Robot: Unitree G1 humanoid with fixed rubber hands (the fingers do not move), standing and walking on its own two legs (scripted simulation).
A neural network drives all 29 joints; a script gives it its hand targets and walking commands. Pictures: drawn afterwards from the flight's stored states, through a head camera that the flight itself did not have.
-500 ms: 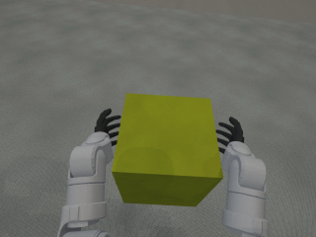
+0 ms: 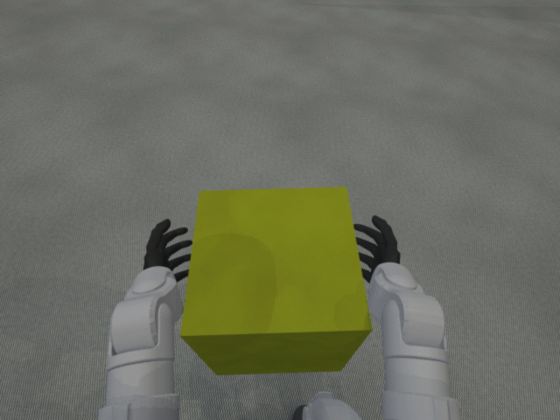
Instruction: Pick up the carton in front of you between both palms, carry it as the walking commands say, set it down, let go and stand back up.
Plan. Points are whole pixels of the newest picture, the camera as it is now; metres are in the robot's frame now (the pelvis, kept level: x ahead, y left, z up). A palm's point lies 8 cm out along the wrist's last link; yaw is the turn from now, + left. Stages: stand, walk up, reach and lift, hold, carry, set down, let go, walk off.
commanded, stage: carry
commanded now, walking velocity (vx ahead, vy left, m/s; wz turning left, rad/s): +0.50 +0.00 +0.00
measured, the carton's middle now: (276, 288) +0.33 -0.01 -0.02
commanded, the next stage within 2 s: none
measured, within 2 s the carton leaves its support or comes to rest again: neither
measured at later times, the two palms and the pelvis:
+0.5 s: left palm (161, 101) +0.63 +0.19 +0.12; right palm (329, 101) +0.62 -0.12 +0.13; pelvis +0.34 +0.04 +0.02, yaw -1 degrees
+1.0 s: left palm (176, 50) +0.87 +0.19 +0.10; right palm (306, 48) +0.88 -0.11 +0.11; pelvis +0.65 +0.04 +0.03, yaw +1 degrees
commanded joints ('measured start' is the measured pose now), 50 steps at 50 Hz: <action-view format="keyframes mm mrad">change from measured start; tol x32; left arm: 1 -494 -684 -592 -3 -120 15 5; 50 28 -699 -834 -644 -254 315 -92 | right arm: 1 -459 712 554 -43 69 1 -8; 50 98 673 714 -635 171 280 81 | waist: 1 160 -254 -524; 17 67 -175 -261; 22 40 280 -379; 41 92 -250 -351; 50 60 52 -301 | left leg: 1 -485 -38 -16 818 282 -114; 5 -743 75 -144 799 43 -65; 19 -58 62 132 -167 406 -83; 22 380 468 -524 -299 522 108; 38 64 224 138 -55 1060 -110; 42 -417 95 22 479 -5 -146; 44 -345 168 -37 222 -23 -114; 50 117 274 -32 -226 962 -133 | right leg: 1 1041 -267 460 -173 643 -270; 8 688 -251 409 -386 22 -199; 15 552 -234 137 -488 57 -68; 20 482 -149 -16 -92 204 39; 24 -120 -41 77 374 -438 60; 37 373 26 -163 -341 111 62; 42 913 -415 330 -333 1108 -229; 50 456 -171 -45 -245 104 81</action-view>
